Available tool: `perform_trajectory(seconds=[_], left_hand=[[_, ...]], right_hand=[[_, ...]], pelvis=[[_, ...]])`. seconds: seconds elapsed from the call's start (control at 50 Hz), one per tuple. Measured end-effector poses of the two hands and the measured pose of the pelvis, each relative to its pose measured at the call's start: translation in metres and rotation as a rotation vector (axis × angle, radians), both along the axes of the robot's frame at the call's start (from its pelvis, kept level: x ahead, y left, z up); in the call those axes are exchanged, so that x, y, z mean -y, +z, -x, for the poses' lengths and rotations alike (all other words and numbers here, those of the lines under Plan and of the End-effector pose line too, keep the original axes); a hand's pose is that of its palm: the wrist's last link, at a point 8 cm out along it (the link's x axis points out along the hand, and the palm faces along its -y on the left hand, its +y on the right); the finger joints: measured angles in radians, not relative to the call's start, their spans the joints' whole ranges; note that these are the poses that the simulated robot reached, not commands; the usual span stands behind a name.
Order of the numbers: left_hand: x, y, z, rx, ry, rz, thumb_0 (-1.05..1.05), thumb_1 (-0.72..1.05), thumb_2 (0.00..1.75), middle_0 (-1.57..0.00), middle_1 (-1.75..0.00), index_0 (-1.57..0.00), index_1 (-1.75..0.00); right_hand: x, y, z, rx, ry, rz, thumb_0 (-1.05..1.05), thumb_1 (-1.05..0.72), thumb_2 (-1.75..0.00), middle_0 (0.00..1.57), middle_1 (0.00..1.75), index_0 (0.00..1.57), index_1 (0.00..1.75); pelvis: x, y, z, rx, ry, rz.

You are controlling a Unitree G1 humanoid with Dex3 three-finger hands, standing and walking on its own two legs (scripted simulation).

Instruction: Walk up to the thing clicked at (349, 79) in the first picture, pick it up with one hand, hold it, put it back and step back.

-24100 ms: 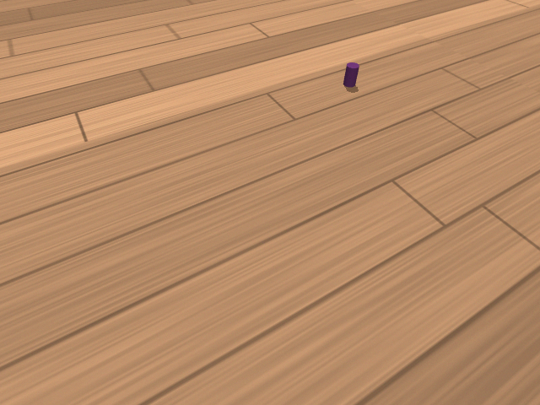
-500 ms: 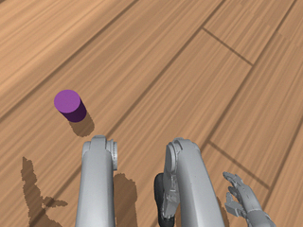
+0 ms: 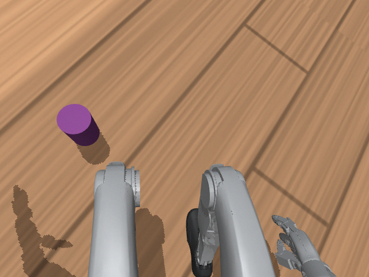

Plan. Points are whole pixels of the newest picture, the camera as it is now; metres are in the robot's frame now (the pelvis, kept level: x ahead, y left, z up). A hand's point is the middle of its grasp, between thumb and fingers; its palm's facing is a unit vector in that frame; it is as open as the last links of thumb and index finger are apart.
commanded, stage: approach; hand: left
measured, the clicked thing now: (80, 126) +0.46 +0.29 -0.31
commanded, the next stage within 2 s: close in in 0.60 s
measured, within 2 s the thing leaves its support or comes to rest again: neither
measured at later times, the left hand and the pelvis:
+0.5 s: hand out of the picture +0.36 +0.41 -0.14, palm faces +0.34 -0.94 +0.03, open 17.6 cm; pelvis +0.00 +0.00 -0.05, yaw -4 degrees
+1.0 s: hand (53, 140) +0.40 +0.33 -0.25, palm faces +0.36 -0.93 +0.03, open 17.4 cm; pelvis -0.02 +0.01 -0.09, yaw -8 degrees
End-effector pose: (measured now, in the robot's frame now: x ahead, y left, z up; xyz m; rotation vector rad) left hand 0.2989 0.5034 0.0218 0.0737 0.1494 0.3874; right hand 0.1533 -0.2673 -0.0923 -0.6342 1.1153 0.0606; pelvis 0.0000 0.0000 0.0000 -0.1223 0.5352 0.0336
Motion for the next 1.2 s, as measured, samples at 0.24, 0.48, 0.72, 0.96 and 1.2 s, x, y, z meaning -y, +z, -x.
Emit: perform_trajectory(seconds=[0.24,0.48,0.72,0.96,1.2], left_hand=[[-0.002,-0.017,0.004,0.023,0.002,0.020,-0.01,-0.59,0.05,-0.04,-0.11,-0.07,-0.09],[0.041,-0.144,-0.022,0.038,-0.031,0.123,-0.01,-0.61,0.03,-0.05,-0.11,-0.09,-0.09],[0.075,-0.226,-0.050,0.043,-0.085,0.090,-0.01,-0.60,0.05,-0.06,-0.14,-0.09,-0.12],[0.122,-0.269,-0.060,0.067,-0.016,0.128,-0.01,-0.61,0.09,-0.04,-0.16,-0.09,-0.12],[0.136,-0.269,-0.067,0.082,-0.030,0.046,-0.01,-0.61,0.12,-0.05,-0.16,-0.11,-0.13]], right_hand=[[-0.005,-0.001,-0.009,0.027,0.031,0.002,0.01,-0.90,-0.90,0.21,0.30,0.21,0.30],[-0.014,-0.020,-0.023,0.005,0.174,0.074,0.00,-0.90,-0.89,0.21,0.30,0.21,0.30],[-0.021,-0.030,-0.016,-0.113,0.273,0.183,0.00,-0.90,-0.90,0.21,0.30,0.21,0.30],[-0.029,-0.023,-0.008,-0.121,0.367,0.239,0.00,-0.90,-0.90,0.21,0.31,0.21,0.30],[-0.025,-0.020,0.034,-0.202,0.336,0.269,0.00,-0.90,-0.90,0.21,0.30,0.21,0.30]], pelvis=[[-0.003,-0.006,0.001,0.007,-0.006,0.011],[-0.004,-0.047,0.002,0.085,-0.035,0.040],[-0.012,-0.075,0.003,0.184,-0.066,0.101],[-0.015,-0.092,0.013,0.300,-0.089,0.143],[-0.020,-0.099,0.023,0.359,-0.100,0.170]])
